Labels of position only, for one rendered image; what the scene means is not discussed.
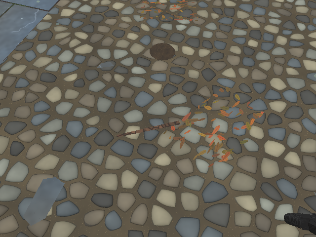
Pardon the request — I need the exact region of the robot right hand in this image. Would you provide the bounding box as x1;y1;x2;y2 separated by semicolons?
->
283;213;316;235

